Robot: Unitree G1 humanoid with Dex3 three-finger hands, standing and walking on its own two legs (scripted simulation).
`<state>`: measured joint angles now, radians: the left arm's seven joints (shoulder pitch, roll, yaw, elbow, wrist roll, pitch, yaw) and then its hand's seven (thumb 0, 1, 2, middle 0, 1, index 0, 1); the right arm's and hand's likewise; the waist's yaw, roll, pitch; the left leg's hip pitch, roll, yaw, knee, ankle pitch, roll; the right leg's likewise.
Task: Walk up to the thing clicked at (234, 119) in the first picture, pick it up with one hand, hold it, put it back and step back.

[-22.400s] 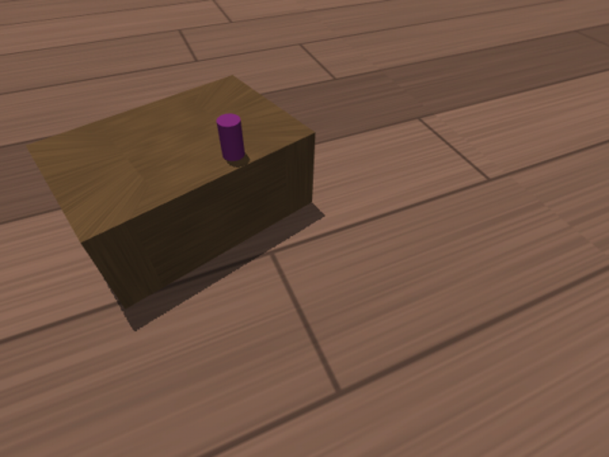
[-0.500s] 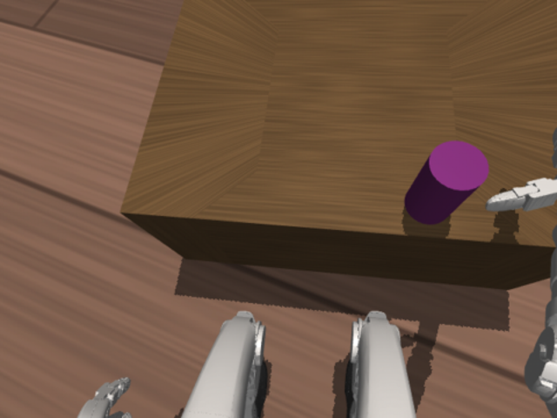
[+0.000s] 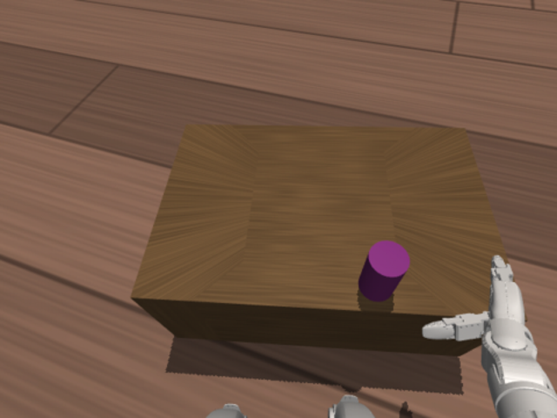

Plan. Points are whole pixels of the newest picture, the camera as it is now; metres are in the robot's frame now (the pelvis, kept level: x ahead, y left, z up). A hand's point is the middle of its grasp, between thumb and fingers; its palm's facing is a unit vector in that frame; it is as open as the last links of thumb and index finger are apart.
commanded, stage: home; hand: right
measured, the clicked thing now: (381, 272) +0.45 -0.19 -0.26
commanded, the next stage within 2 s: none
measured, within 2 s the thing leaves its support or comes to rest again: neither
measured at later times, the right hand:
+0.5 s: hand (411, 407) +0.17 -0.15 -0.06, palm faces +0.19 +0.95 -0.25, open 17.5 cm
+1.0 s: hand out of the picture +0.12 -0.21 -0.09, palm faces +0.01 +0.93 -0.36, open 17.5 cm
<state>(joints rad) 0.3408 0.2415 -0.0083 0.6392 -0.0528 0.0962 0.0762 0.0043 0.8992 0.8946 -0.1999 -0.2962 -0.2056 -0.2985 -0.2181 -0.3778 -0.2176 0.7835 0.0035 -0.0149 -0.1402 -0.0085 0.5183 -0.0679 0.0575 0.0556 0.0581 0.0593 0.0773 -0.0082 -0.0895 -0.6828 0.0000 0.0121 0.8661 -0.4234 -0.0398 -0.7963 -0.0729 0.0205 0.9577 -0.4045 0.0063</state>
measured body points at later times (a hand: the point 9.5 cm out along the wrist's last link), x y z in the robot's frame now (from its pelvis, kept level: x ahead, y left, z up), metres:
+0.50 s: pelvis +0.01 +0.03 +0.02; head +0.03 +0.03 +0.47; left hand +0.21 +0.25 -0.06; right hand +0.16 -0.20 -0.04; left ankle +0.00 +0.16 -0.69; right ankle +0.03 -0.11 -0.69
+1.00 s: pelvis +0.02 +0.03 +0.04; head +0.02 +0.03 +0.49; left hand +0.10 +0.31 -0.09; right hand +0.11 -0.26 -0.07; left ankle +0.00 +0.16 -0.69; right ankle +0.03 -0.11 -0.69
